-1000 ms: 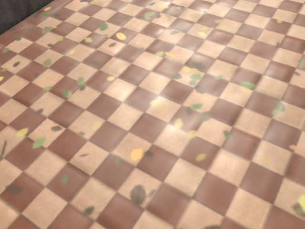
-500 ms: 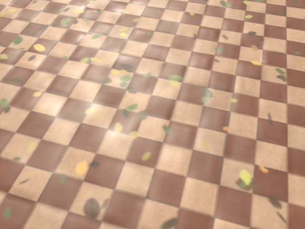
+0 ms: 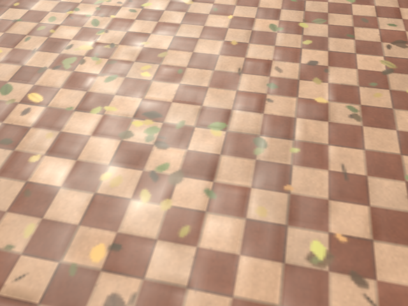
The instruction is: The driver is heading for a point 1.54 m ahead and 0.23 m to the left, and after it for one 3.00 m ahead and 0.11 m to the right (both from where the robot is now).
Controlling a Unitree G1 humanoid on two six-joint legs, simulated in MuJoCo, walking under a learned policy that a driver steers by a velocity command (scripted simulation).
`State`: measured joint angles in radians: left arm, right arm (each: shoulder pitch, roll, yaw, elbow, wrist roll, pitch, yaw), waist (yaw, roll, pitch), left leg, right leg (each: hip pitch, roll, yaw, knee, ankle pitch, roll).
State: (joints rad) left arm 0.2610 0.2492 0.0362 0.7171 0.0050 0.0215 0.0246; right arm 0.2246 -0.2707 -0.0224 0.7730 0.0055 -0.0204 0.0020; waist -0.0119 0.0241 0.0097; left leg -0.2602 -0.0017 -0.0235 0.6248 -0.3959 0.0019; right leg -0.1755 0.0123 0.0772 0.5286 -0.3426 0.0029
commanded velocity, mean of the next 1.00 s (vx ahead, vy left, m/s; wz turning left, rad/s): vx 0.43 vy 0.00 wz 0.01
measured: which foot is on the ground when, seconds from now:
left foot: down 0.00-0.62, up 0.64-1.00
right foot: down 0.00-0.14, up 0.16-0.60, down 0.62-1.00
